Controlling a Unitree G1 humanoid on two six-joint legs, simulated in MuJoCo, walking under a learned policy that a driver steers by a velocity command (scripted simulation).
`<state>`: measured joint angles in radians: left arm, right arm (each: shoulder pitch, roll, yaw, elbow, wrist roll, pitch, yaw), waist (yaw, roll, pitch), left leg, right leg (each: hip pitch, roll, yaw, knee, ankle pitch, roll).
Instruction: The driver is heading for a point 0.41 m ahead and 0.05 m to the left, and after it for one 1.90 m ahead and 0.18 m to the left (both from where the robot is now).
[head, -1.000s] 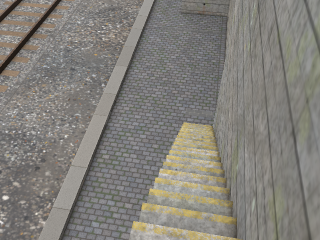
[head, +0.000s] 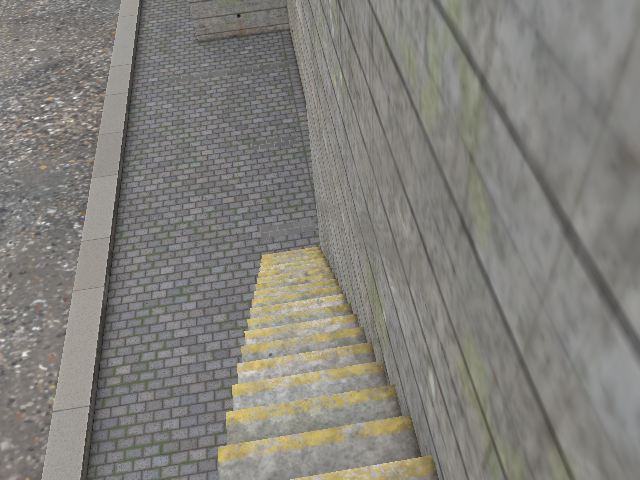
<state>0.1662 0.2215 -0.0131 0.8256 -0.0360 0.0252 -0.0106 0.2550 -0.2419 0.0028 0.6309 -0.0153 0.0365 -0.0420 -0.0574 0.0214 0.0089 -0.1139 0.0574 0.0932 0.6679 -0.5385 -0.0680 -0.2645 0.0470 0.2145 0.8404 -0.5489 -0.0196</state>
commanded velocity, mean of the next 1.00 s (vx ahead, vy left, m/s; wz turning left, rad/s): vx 0.50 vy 0.00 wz -0.15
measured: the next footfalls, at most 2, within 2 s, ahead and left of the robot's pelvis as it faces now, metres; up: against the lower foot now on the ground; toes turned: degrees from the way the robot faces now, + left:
left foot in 0.48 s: +0.16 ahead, +0.20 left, -0.21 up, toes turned -7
right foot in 1.16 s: +0.42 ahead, -0.13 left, -0.41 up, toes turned -10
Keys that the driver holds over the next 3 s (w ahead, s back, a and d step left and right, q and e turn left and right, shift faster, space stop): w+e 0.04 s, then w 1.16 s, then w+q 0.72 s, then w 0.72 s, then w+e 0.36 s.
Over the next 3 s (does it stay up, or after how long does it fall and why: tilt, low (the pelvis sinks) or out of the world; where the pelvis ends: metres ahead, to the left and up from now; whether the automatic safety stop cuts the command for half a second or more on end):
stays up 0.95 0.10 -0.83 its command is cut before an obstacle after 1.2 s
